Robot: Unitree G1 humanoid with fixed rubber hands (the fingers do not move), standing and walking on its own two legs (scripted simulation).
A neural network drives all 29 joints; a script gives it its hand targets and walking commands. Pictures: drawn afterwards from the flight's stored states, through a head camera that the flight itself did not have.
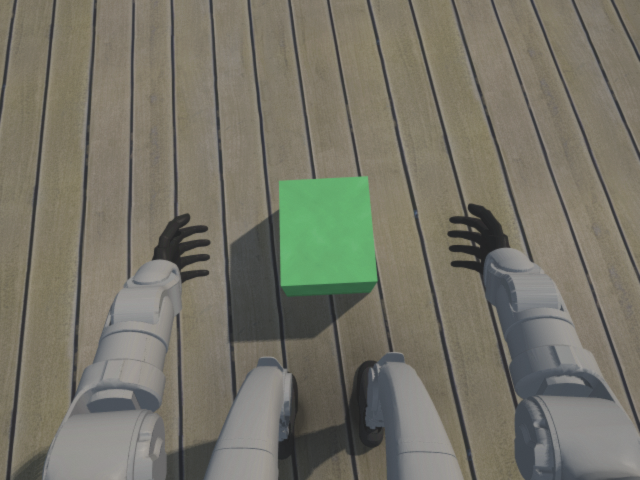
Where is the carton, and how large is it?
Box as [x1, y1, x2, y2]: [279, 176, 377, 296]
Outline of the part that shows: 367,176 279,181 280,274 281,286 287,296 369,292 377,279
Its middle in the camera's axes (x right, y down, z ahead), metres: +0.02 +0.01 +1.06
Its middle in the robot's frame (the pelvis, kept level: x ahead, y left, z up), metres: +0.55 +0.01 -0.60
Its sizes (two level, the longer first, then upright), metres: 0.281 0.235 0.166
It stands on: the floor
